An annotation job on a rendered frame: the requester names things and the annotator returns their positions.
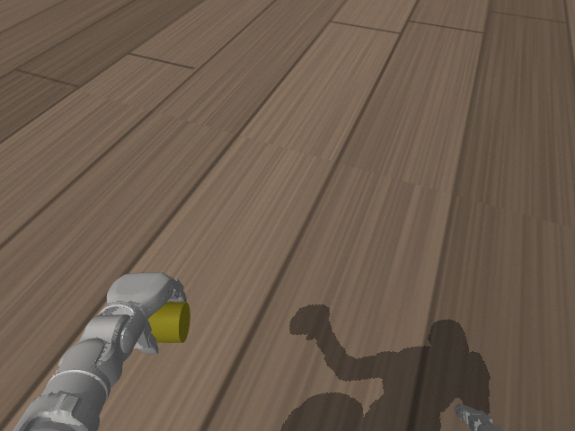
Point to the left robot arm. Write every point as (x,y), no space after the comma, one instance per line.
(77,391)

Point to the left robot hand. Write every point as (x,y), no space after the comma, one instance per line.
(148,292)

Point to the right robot hand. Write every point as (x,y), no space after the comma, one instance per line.
(475,420)

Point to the can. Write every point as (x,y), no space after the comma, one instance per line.
(171,323)

